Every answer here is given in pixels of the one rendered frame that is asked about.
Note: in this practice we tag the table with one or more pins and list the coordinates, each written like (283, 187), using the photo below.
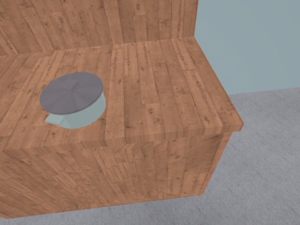
(167, 119)

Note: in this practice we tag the knob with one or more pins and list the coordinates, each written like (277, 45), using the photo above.
(69, 85)

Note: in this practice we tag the pot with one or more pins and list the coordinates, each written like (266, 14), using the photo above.
(79, 119)

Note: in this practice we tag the lid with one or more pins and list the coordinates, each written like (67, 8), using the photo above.
(58, 102)

